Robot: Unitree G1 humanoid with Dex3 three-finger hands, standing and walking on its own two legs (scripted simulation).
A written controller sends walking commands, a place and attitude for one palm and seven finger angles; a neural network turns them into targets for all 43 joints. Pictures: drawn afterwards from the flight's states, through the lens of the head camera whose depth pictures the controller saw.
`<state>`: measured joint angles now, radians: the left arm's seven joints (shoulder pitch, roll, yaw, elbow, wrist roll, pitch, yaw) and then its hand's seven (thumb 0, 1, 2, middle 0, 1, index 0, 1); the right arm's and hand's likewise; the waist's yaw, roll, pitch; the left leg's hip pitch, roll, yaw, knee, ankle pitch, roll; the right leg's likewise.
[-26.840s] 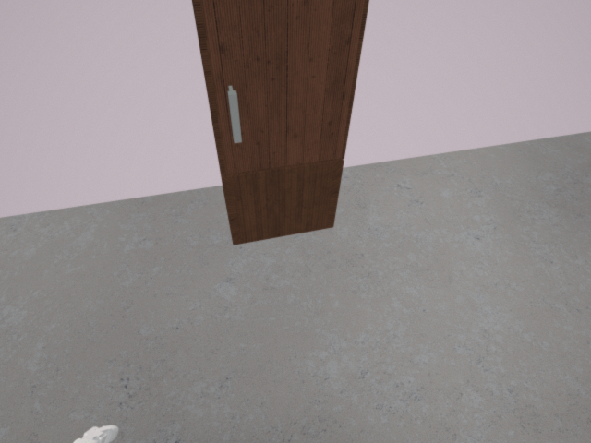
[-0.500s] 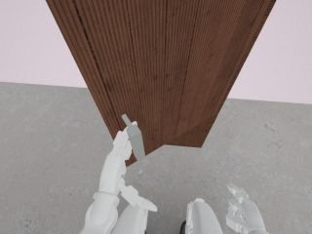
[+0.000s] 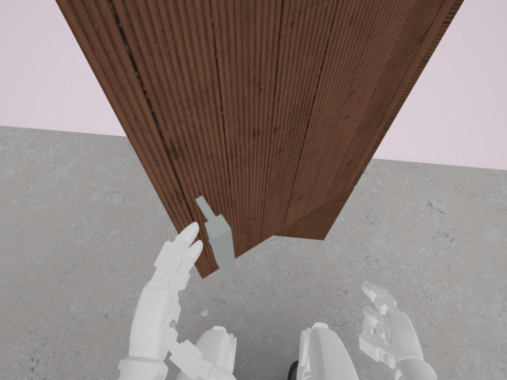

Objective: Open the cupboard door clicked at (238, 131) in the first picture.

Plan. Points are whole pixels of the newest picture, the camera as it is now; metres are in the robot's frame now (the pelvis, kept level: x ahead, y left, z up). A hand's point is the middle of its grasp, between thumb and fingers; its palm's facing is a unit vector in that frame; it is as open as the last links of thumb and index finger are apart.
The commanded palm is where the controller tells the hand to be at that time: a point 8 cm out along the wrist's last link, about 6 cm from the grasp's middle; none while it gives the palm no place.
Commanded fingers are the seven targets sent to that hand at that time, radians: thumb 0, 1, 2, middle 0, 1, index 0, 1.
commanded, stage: slide the hand sideways off the handle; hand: left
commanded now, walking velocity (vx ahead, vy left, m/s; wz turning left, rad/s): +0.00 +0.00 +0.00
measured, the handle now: (215, 237) +0.32 +0.09 +0.03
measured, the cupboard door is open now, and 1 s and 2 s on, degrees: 39 39 39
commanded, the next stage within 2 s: draw the hand back to the body in 0.46 s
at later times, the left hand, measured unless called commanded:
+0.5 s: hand (166, 345) +0.17 +0.13 +0.03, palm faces -0.05 -1.00 -0.03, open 16.4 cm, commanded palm +0.15 +0.18 +0.03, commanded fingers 0.00 -0.50 0.30 -0.15 -0.30 -0.15 -0.30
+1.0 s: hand (103, 344) +0.16 +0.17 +0.12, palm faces -0.02 -1.00 -0.06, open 16.4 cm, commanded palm +0.14 +0.23 +0.14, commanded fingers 0.00 -0.40 0.34 -0.15 -0.30 -0.15 -0.30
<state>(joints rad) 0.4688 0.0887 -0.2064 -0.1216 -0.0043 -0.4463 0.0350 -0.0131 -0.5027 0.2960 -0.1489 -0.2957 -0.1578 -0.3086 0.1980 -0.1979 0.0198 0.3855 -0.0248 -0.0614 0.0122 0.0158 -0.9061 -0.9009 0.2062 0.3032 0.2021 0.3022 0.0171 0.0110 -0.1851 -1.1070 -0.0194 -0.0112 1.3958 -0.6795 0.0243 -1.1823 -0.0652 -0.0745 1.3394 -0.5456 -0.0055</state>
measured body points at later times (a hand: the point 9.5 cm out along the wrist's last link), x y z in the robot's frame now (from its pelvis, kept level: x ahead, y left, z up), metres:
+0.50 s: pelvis -0.01 -0.02 -0.01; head +0.09 -0.01 +0.42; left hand +0.17 +0.18 +0.03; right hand +0.21 -0.24 -0.09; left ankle -0.01 +0.10 -0.60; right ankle +0.05 -0.12 -0.60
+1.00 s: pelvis +0.00 +0.00 +0.05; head +0.03 +0.00 +0.50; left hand +0.16 +0.22 +0.13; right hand +0.19 -0.23 -0.01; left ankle -0.01 +0.10 -0.60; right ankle +0.05 -0.12 -0.60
